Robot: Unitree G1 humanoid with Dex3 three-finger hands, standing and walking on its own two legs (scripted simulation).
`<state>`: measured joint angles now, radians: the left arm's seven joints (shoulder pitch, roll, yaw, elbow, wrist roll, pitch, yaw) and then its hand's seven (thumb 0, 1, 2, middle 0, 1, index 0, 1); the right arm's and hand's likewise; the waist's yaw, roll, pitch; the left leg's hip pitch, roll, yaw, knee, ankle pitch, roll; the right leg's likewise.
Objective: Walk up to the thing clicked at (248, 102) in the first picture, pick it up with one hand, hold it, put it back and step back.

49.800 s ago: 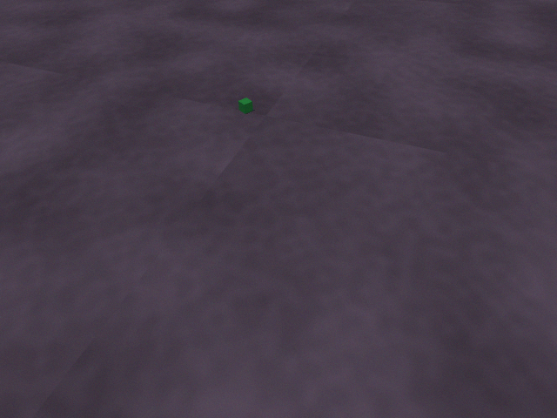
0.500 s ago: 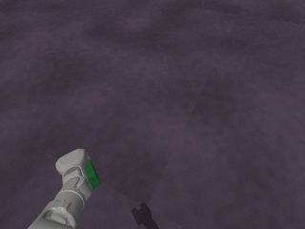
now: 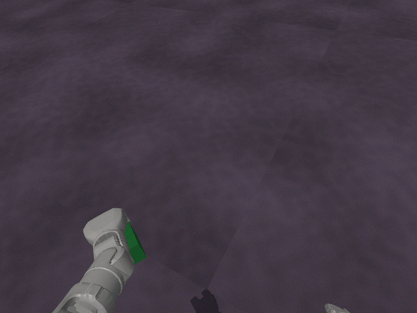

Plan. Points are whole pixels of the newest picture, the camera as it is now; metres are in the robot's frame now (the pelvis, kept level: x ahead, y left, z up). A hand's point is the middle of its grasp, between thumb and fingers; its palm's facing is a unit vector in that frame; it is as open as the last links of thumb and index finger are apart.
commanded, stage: hold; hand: left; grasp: from above
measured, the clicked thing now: (123, 247) +0.32 +0.22 -0.10
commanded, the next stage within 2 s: crouch in 1.20 s
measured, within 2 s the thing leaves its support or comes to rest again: neither
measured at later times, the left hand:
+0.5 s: hand (117, 245) +0.30 +0.21 -0.05, palm faces -0.35 -0.26 -0.90, open 9.6 cm
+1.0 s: hand (111, 246) +0.30 +0.22 -0.05, palm faces -0.37 -0.27 -0.89, open 9.6 cm
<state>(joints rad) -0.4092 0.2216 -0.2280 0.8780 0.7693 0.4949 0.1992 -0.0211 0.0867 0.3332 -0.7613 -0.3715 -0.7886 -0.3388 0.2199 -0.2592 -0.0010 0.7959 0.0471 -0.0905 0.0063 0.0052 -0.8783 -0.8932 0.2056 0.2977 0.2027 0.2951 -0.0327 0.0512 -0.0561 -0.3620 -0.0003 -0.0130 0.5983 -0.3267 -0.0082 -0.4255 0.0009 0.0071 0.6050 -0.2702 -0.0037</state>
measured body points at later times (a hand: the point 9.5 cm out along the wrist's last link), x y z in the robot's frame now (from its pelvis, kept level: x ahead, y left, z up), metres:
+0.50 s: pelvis +0.00 +0.00 +0.01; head +0.01 -0.03 +0.45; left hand +0.32 +0.22 +0.00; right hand +0.13 -0.25 -0.12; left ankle -0.01 +0.13 -0.73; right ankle +0.02 -0.12 -0.73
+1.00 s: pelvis +0.00 +0.01 +0.01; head +0.02 -0.02 +0.46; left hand +0.32 +0.23 +0.00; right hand +0.15 -0.23 -0.11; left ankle -0.01 +0.13 -0.73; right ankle +0.02 -0.12 -0.73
